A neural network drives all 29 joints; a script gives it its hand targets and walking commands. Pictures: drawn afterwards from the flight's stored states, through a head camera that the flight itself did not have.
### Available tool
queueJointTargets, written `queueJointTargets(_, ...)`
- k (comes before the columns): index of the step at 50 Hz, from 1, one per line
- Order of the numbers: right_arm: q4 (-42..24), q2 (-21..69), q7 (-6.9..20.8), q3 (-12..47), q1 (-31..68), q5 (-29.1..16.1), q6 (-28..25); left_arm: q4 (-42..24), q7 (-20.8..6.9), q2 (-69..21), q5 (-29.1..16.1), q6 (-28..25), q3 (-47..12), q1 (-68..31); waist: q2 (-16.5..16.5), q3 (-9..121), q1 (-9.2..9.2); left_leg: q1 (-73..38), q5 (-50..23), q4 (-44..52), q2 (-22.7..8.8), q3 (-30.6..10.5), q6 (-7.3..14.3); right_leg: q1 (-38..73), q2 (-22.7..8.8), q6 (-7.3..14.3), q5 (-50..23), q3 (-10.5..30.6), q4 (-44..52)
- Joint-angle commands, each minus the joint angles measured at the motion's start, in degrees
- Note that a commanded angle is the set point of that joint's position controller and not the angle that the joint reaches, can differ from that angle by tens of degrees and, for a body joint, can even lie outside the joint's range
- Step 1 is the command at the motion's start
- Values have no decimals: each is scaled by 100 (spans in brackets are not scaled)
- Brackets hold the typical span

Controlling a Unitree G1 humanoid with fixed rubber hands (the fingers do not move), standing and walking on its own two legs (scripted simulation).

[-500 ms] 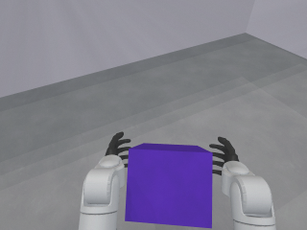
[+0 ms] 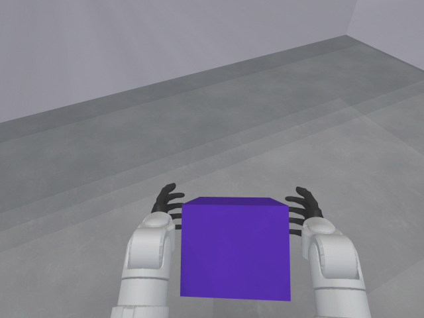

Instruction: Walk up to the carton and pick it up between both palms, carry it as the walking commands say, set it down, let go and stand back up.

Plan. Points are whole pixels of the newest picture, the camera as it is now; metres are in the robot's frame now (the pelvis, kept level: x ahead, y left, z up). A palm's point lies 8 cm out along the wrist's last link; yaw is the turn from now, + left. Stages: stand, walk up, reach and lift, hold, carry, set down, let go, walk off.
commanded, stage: hold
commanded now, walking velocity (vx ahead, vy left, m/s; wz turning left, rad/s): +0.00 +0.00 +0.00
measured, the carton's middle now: (234, 236) +0.32 -0.01 -0.07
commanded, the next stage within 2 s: set down in 0.22 s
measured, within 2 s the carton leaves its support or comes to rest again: neither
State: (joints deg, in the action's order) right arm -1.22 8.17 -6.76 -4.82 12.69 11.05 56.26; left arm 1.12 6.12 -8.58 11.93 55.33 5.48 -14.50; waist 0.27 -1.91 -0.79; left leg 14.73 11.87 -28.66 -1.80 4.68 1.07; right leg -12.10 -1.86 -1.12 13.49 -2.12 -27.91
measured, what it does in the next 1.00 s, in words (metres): stands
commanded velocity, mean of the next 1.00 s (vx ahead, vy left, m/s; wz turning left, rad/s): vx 0.00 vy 0.00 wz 0.00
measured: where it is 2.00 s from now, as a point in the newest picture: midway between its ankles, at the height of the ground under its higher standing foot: outside the picture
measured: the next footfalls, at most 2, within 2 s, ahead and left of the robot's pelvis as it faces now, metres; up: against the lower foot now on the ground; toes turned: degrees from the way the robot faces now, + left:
none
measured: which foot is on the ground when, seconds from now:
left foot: down 0.00-1.00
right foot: down 0.00-1.00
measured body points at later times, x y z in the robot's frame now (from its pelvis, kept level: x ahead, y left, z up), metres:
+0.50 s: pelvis -0.01 -0.03 +0.00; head -0.05 -0.03 +0.45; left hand +0.30 +0.11 +0.02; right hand +0.30 -0.17 +0.02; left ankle +0.04 +0.10 -0.74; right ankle +0.01 -0.15 -0.74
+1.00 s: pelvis -0.03 +0.00 -0.03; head +0.08 +0.01 +0.41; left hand +0.33 +0.13 -0.08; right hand +0.31 -0.16 -0.08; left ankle +0.04 +0.11 -0.74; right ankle +0.01 -0.15 -0.74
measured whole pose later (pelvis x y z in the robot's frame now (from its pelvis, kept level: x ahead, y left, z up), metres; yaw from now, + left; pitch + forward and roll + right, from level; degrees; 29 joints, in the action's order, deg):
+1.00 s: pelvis -0.03 +0.00 -0.03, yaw +4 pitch +14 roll -1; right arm 28.1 11.5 1.8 -25.7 23.9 21.2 19.9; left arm 31.0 4.0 -12.5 20.7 18.9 20.0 -26.3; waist 0.4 1.4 -4.7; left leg 42.8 12.0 -41.0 2.2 -2.3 1.2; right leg -38.6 -0.2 -2.1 17.2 2.6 -41.9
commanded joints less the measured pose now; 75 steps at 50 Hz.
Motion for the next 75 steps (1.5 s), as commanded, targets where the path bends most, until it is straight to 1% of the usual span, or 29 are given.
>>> queueJointTargets(1, 88, 3372, 1152, 1904, 1247, -987, -1392, 31, -1110, -3563, -1097, -1205, -2372, -616, 22, 1457, -72, -1562, -1588, 617, 364, -1073, -39, 413, 674, 71, -1293, 665, 495)
queueJointTargets(2, -270, 3886, 1233, 2427, 1361, -1257, -1541, -499, -1172, -4090, -1320, -1358, -2922, -799, -3, 2281, -46, -1895, -2738, 438, 340, -1216, -50, 610, 717, 16, -1975, 695, 400)
queueJointTargets(3, -741, 4201, 1272, 2652, 1959, -1431, -1660, -987, -1217, -4465, -1593, -1490, -3467, -1516, -103, 2975, -224, -2059, -3240, 306, 358, -1340, -40, 709, 776, 27, -2254, 687, 271)
queueJointTargets(4, -1114, 4366, 1309, 2832, 2330, -1572, -1761, -1348, -1246, -4605, -1731, -1611, -3785, -1956, -29, 3299, -262, -2216, -3401, 246, 392, -1343, -49, 699, 789, 52, -2432, 715, 197)
queueJointTargets(5, -1186, 4363, 1322, 2809, 2581, -1583, -1808, -1363, -1279, -4673, -1757, -1661, -3924, -2243, 15, 3242, -435, -2248, -2897, 308, 411, -1350, -24, 607, 789, 123, -2190, 658, 186)
queueJointTargets(6, -1115, 4391, 1351, 2865, 2541, -1599, -1830, -1328, -1296, -4697, -1711, -1690, -3887, -2237, 14, 3066, -398, -2262, -2611, 356, 433, -1355, -30, 455, 762, 137, -1943, 629, 232)
queueJointTargets(7, -872, 4437, 1376, 2883, 2430, -1555, -1825, -1192, -1304, -4671, -1639, -1695, -3789, -2178, -30, 2800, -332, -2170, -2366, 381, 463, -1345, -27, 344, 731, 134, -1758, 625, 297)
queueJointTargets(8, -607, 4471, 1396, 2847, 2324, -1483, -1808, -980, -1315, -4693, -1571, -1684, -3685, -2081, -46, 2502, -311, -2062, -2155, 415, 490, -1323, -20, 254, 703, 138, -1619, 604, 361)
queueJointTargets(9, -297, 4451, 1419, 2679, 2405, -1362, -1777, -615, -1341, -4742, -1491, -1651, -3572, -2136, 19, 2168, -394, -1837, -1613, 499, 485, -1306, -12, 208, 682, 165, -1231, 550, 405)
queueJointTargets(10, -116, 4558, 1454, 2626, 2419, -1316, -1761, -398, -1401, -4859, -1464, -1642, -3501, -2147, 71, 2005, -365, -1624, -1237, 539, 523, -1296, -20, 258, 673, 188, -943, 530, 439)
queueJointTargets(11, 81, 4701, 1481, 2536, 2370, -1254, -1743, -238, -1462, -4949, -1446, -1641, -3453, -2178, 62, 1877, -382, -1579, -1073, 536, 554, -1280, -14, 243, 650, 179, -834, 535, 501)
queueJointTargets(12, 398, 4730, 1551, 2473, 2221, -1198, -1615, 31, -1495, -4932, -1420, -1604, -3204, -2254, 203, 1955, -576, -1983, -975, 335, 579, -1236, 71, -132, 564, 306, -948, 733, 623)
queueJointTargets(15, 1184, 5176, 1698, 2098, 2581, -1026, -1611, 891, -1701, -5208, -1136, -1672, -2680, -2568, 46, 1380, -392, -1554, -457, 408, 587, -1181, 108, -136, 485, 220, -462, 746, 719)
queueJointTargets(17, 1524, 5475, 1801, 1925, 3051, -978, -1689, 1363, -1863, -5383, -986, -1789, -2321, -2903, -139, 1176, -281, -1365, -90, 418, 625, -1081, 144, -161, 440, 152, -43, 771, 815)
queueJointTargets(20, 2047, 5694, 1875, 1602, 3658, -858, -1877, 2039, -2046, -5469, -792, -1984, -1793, -3397, -488, 1094, -240, -1362, 189, 259, 698, -951, 185, -403, 357, 142, 491, 842, 919)
queueJointTargets(22, 2385, 5786, 1907, 1359, 3945, -738, -2022, 2442, -2122, -5468, -658, -2123, -1462, -3663, -591, 1159, -234, -1308, 288, 199, 711, -916, 212, -470, 350, 139, 677, 840, 903)
queueJointTargets(24, 2705, 5795, 1922, 1100, 4161, -586, -2174, 2798, -2154, -5384, -486, -2253, -1124, -3851, -597, 1187, -205, -1249, 378, 177, 715, -892, 229, -532, 355, 139, 772, 810, 844)
queueJointTargets(25, 2853, 5784, 1928, 982, 4250, -515, -2258, 2953, -2160, -5347, -395, -2319, -981, -3933, -584, 1204, -190, -1226, 413, 165, 718, -883, 232, -578, 355, 147, 800, 794, 811)
queueJointTargets(28, 3175, 5684, 1944, 688, 4433, -335, -2524, 3242, -2135, -5288, -151, -2528, -717, -4095, -378, 1244, -125, -1087, 343, 89, 691, -893, 227, -818, 373, 169, 640, 742, 619)
queueJointTargets(32, 3302, 5539, 1951, 536, 4409, -139, -2857, 3312, -2063, -5327, 24, -2822, -659, -4074, -161, 1573, -98, -846, -27, -37, 678, -937, 194, -957, 447, 181, 110, 716, 290)
queueJointTargets(35, 3253, 5429, 1946, 558, 4251, -30, -3128, 3234, -2002, -5434, 54, -3048, -803, -3953, -80, 1994, -181, -761, -541, -220, 716, -979, 136, -1105, 525, 207, -402, 682, 38)
queueJointTargets(38, 3107, 5282, 1986, 633, 4094, 42, -3423, 3238, -1914, -5621, 43, -3293, -1038, -3715, 9, 2552, -347, -682, -1082, -430, 743, -1039, 61, -1360, 621, 224, -860, 628, -232)
queueJointTargets(40, 3029, 5209, 2036, 694, 4038, 70, -3604, 3247, -1849, -5746, 13, -3461, -1183, -3581, 24, 2900, -433, -623, -1328, -569, 744, -1092, 17, -1581, 672, 228, -1012, 592, -391)
queueJointTargets(42, 2979, 5144, 2102, 741, 4040, 94, -3753, 3248, -1789, -5849, -6, -3610, -1300, -3520, 47, 3171, -484, -524, -1406, -691, 743, -1130, -21, -1822, 708, 232, -1008, 560, -532)
queueJointTargets(49, 2898, 4933, 2355, 851, 4341, 145, -4082, 3304, -1616, -6067, 85, -3949, -1477, -3606, 176, 3794, -482, 118, -1223, -1155, 763, -1160, -114, -2652, 800, 230, -742, 416, -1099)
queueJointTargets(54, 2960, 4921, 2489, 854, 4589, 190, -4153, 3419, -1566, -6140, 156, -4019, -1499, -3821, 241, 4082, -531, 622, -840, -1479, 786, -1125, -153, -3223, 845, 210, -414, 318, -1488)
queueJointTargets(59, 3107, 4965, 2560, 785, 4818, 210, -4152, 3544, -1555, -6047, 244, -4029, -1411, -4106, 288, 4234, -576, 1189, -460, -1808, 817, -1067, -159, -3734, 857, 181, -120, 230, -1866)
queueJointTargets(66, 3234, 5067, 2549, 798, 5079, 140, -4133, 3608, -1561, -5865, 259, -4053, -1401, -4515, 268, 4626, -625, 1986, -323, -2398, 897, -957, -135, -4349, 869, 113, -51, 149, -2429)
queueJointTargets(75, 3112, 5293, 2370, 1179, 5264, -188, -4101, 3601, -1580, -5909, 14, -4058, -1711, -4780, 230, 5561, -574, 3009, -465, -3252, 1034, -787, -112, -4838, 918, 0, -321, 142, -3137)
